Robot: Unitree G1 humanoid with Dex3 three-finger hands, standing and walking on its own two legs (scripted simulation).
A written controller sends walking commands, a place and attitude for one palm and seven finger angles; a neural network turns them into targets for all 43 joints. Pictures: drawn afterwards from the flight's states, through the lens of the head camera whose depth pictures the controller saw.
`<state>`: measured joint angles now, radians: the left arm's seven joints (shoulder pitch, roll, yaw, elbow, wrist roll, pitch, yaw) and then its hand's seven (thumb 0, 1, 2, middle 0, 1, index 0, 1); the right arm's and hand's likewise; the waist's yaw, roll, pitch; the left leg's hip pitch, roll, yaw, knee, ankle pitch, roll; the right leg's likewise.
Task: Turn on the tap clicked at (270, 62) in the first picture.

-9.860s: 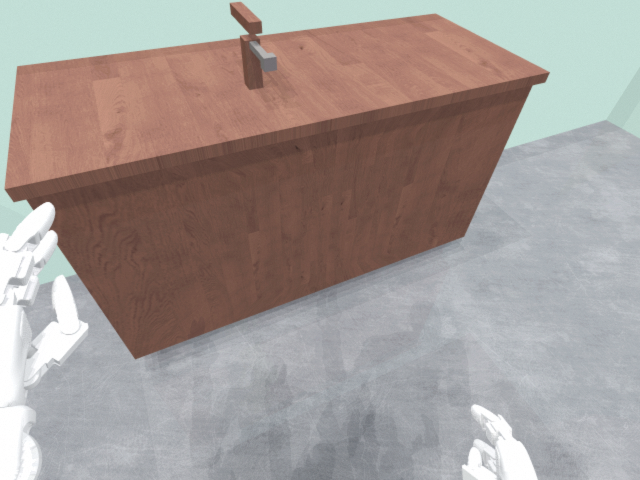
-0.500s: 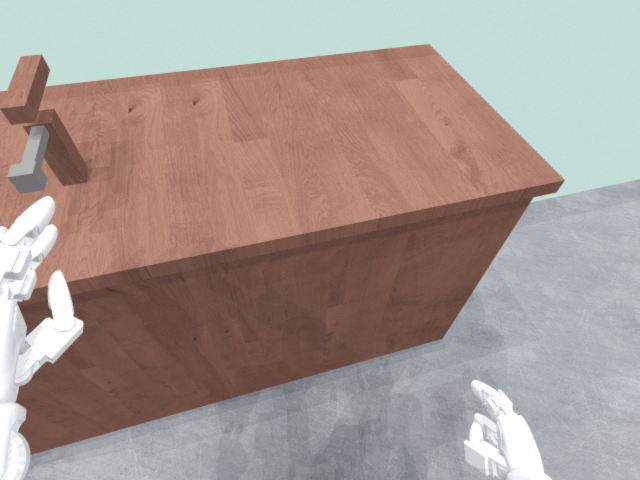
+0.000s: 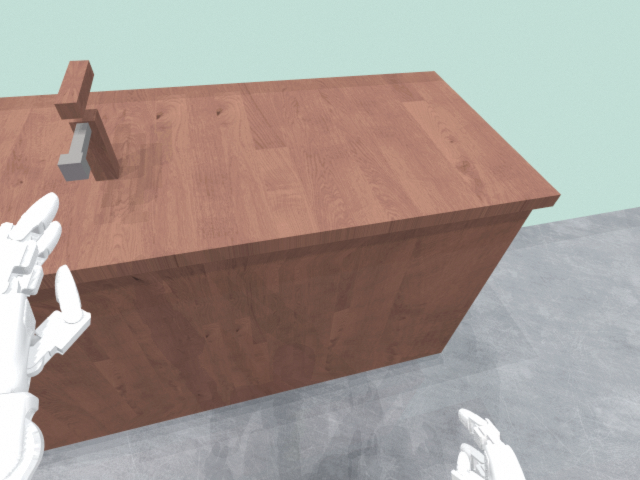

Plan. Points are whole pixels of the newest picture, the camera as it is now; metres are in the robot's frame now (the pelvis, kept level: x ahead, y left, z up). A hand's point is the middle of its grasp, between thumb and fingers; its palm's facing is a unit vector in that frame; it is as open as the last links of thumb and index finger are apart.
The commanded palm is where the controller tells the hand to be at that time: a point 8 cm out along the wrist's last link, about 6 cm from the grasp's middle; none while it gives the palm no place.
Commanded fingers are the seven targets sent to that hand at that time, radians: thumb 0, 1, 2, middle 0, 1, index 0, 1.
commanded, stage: shuffle to correct the standing spot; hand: left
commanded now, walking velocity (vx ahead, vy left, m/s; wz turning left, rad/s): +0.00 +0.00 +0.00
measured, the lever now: (74, 166) +0.45 +0.39 +0.13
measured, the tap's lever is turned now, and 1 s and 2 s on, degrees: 0 0 0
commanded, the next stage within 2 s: come to a stop and stand still in 0.70 s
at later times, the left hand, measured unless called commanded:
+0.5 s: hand (112, 258) +0.28 +0.25 +0.16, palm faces +0.39 -0.84 -0.39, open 7.4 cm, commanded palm +0.23 +0.29 +0.17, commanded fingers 0.00 0.90 0.90 -0.20 -0.30 -0.20 -0.30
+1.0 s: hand (95, 190) +0.35 +0.29 +0.19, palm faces +0.38 -0.83 -0.41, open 7.4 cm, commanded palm +0.30 +0.33 +0.17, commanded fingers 0.00 0.90 0.90 -0.20 -0.30 -0.20 -0.30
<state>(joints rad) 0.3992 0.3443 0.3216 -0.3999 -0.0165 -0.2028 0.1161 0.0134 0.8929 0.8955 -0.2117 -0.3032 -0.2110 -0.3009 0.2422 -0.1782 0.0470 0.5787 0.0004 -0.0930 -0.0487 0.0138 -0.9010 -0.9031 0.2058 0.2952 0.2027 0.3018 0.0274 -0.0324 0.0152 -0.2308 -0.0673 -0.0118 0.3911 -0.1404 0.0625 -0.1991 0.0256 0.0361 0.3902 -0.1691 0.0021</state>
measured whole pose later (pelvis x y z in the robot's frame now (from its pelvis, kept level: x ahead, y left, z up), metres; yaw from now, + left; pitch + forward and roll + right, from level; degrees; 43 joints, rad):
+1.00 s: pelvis +0.13 +0.06 -0.02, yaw -2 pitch -2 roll +1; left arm 0.42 0.41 0.42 -0.55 -0.05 -0.24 0.13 0.01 0.89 0.90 -0.21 -0.30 -0.21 -0.30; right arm 0.19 -0.12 0.06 0.59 0.01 -0.13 -0.01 0.01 -0.90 -0.90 0.21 0.30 0.20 0.30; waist 0.00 -0.04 0.08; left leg -0.31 0.00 0.10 0.57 -0.22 0.03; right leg -0.36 -0.02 -0.06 0.76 -0.37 0.01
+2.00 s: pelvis +0.14 +0.09 -0.01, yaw -4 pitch -2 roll -2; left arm 0.43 0.40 0.28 -0.45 -0.04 -0.18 0.04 0.01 0.89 0.89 -0.36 -0.32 -0.22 -0.30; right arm 0.23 -0.21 0.03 0.57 0.02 -0.12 -0.02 0.02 -0.90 -0.90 0.20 0.30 0.20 0.30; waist 0.04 -0.04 0.11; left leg -0.24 -0.01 0.08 0.51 -0.24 0.07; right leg -0.21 0.02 -0.04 0.45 -0.21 -0.01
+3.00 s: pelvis +0.12 +0.08 -0.01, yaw -5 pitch -2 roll -1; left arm 0.39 0.36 0.36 -0.49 -0.04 -0.22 0.10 0.01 0.89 0.90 -0.23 -0.31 -0.21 -0.30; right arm 0.19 -0.19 0.03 0.54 0.01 -0.13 -0.02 0.01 -0.90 -0.90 0.20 0.30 0.20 0.30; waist 0.05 0.00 0.11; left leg -0.28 0.01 0.08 0.50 -0.20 0.05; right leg -0.25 0.04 -0.03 0.44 -0.16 -0.03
